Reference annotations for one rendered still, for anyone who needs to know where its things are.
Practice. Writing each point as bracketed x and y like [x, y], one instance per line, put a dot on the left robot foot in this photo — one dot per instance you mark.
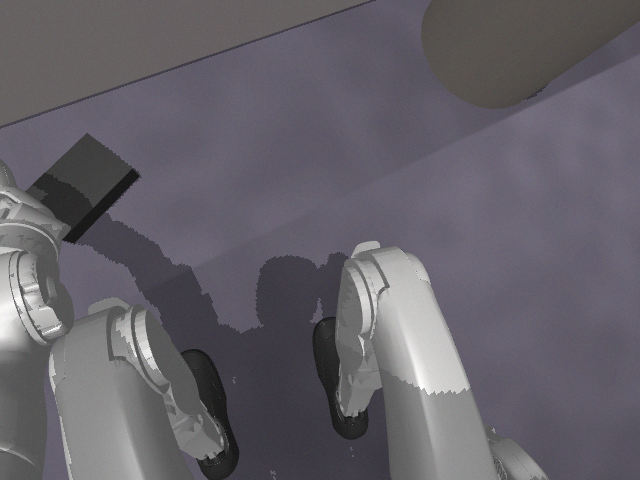
[212, 394]

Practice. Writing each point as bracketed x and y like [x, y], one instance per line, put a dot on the right robot hand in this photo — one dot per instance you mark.
[512, 462]

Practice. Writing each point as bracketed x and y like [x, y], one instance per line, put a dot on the right robot foot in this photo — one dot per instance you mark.
[327, 364]

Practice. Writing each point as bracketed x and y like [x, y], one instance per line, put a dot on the left robot arm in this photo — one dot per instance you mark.
[35, 309]

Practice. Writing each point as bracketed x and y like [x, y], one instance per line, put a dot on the left robot hand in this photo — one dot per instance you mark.
[7, 180]

